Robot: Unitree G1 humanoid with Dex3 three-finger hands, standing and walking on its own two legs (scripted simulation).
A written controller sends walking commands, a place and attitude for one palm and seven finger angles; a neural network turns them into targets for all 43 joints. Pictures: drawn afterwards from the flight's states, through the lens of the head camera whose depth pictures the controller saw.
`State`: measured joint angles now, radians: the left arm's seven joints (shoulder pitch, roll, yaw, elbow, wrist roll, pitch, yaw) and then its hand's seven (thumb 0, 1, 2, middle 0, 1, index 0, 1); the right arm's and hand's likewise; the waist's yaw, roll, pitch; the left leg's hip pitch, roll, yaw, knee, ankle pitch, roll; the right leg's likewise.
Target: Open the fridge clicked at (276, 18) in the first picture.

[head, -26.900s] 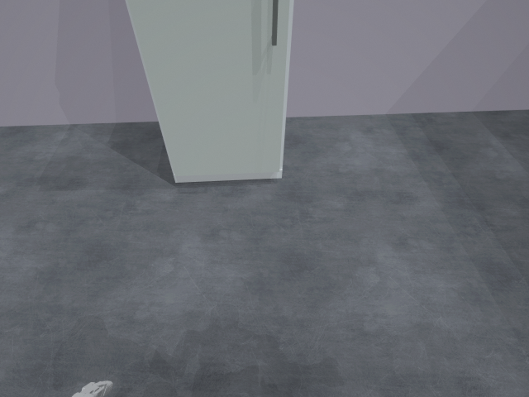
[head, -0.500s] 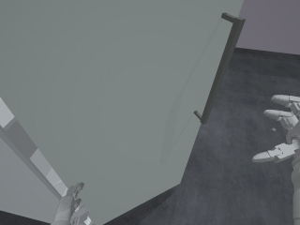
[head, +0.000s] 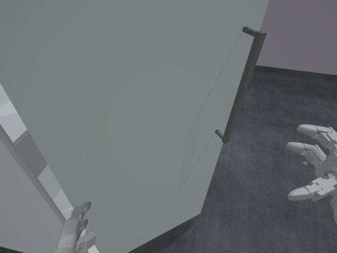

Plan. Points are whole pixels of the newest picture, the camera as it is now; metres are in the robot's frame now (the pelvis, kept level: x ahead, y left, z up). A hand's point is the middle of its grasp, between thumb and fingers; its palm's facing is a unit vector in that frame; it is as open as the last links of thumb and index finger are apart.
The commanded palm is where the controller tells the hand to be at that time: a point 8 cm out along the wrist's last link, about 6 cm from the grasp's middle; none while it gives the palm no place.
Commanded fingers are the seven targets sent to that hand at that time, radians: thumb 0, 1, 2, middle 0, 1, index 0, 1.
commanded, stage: draw the hand back to the body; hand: right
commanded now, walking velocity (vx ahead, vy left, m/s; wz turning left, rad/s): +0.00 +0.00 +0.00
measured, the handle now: (234, 94) +0.48 -0.19 +0.17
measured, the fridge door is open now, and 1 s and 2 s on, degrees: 51 51 51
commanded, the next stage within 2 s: step back with the hand held close in 1.06 s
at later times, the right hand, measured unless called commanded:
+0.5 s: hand (320, 175) +0.22 -0.28 +0.16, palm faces +0.47 +0.82 -0.33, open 10.6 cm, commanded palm +0.17 -0.32 +0.17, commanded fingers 0.00 -0.61 -0.76 0.21 0.47 0.21 0.47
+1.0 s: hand (327, 189) +0.19 -0.28 +0.16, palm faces +0.49 +0.80 -0.35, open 7.5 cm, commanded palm +0.15 -0.31 +0.17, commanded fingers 0.00 -0.90 -0.90 0.20 0.30 0.20 0.30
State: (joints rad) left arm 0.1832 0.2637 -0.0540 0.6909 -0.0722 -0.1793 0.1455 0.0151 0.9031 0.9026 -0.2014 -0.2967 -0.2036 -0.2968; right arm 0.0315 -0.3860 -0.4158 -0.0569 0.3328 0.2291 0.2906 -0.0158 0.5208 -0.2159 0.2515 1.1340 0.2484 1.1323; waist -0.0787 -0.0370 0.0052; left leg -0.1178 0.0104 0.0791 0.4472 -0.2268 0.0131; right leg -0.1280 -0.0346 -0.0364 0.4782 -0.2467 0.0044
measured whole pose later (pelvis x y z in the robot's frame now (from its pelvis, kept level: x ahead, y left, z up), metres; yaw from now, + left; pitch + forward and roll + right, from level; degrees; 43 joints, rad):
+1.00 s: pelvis +0.01 -0.01 +0.01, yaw +1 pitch -8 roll +1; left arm 0.16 0.21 -0.01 0.72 0.02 -0.14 0.09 0.01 0.90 0.90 -0.20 -0.30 -0.20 -0.30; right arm 0.43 -0.34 -0.34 -0.34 0.07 -0.06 -0.12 0.01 -0.87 -0.89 0.21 0.31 0.21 0.31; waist -0.09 -0.05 0.05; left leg -0.01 0.01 0.06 0.33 -0.17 0.00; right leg -0.03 -0.03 -0.06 0.38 -0.21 -0.01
